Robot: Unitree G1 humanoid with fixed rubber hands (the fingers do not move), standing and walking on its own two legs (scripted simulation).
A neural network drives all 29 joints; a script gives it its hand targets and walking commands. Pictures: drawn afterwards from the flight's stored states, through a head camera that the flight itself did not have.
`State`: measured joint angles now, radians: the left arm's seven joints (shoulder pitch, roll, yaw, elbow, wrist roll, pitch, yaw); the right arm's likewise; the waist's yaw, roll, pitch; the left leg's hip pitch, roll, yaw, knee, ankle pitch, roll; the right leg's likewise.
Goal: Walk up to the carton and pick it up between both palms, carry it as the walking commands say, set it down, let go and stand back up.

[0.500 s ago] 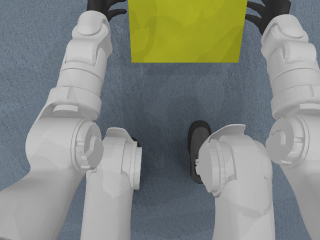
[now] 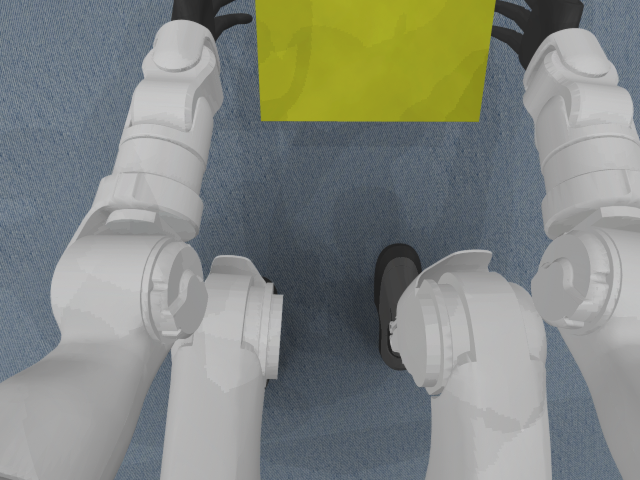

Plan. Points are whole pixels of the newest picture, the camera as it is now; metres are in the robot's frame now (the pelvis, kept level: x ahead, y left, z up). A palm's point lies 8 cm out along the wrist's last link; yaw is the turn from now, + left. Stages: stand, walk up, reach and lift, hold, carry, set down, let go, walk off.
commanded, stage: set down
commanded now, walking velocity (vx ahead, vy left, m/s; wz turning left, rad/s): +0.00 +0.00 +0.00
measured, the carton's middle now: (365, 31) +0.55 -0.08 -0.28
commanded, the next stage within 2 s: none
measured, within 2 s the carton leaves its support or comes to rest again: rests again in 0.30 s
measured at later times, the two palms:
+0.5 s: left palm (192, 55) +0.52 +0.11 -0.21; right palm (555, 67) +0.48 -0.26 -0.21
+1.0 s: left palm (164, 26) +0.54 +0.12 -0.18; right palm (581, 52) +0.49 -0.27 -0.19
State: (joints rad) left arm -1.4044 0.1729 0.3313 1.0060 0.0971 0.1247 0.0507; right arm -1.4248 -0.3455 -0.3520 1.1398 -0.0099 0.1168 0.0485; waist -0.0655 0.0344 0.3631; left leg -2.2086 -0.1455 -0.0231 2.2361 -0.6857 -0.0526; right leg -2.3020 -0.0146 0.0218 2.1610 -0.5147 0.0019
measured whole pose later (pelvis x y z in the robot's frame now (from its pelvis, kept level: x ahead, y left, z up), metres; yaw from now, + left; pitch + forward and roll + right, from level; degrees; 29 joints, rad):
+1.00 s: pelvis -0.03 -0.01 +0.00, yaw +0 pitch +31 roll +0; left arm -1.51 0.38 0.02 1.10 -0.21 0.08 0.12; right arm -1.49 -0.47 -0.16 1.22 0.29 0.02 -0.06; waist -0.06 0.04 0.52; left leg -2.18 -0.05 -0.01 2.23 -0.60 -0.03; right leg -2.25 -0.04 -0.02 2.15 -0.45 -0.03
